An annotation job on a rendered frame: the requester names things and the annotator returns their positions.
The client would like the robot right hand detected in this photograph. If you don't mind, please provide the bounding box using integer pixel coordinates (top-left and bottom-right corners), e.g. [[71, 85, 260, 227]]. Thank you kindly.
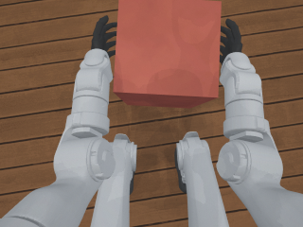
[[220, 18, 242, 66]]

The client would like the left robot thigh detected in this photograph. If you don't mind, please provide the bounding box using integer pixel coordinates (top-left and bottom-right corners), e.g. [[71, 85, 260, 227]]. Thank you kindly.
[[90, 139, 137, 227]]

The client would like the right robot forearm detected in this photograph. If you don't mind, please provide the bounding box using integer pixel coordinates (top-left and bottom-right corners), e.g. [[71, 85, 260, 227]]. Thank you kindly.
[[219, 52, 278, 153]]

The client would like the robot left hand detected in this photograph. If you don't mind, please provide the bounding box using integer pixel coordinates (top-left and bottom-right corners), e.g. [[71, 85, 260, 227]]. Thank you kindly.
[[91, 15, 117, 58]]

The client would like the right robot thigh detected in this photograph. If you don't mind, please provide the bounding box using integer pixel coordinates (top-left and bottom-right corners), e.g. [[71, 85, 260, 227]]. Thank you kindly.
[[176, 137, 229, 227]]

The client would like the right robot upper arm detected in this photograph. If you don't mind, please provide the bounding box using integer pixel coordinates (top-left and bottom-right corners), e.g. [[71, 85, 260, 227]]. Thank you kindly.
[[216, 139, 303, 227]]

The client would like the robot thigh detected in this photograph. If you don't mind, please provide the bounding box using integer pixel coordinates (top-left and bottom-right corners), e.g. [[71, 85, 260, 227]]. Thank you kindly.
[[90, 139, 137, 227], [176, 137, 229, 227]]

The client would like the left robot upper arm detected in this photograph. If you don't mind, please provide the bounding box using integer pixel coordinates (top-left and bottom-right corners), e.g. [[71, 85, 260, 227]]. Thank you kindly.
[[0, 136, 116, 227]]

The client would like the carton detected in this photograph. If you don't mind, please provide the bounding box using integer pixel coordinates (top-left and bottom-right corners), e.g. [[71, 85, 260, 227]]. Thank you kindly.
[[113, 0, 222, 109]]

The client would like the left robot forearm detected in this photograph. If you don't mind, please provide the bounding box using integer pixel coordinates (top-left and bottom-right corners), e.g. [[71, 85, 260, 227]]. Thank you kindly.
[[53, 48, 113, 172]]

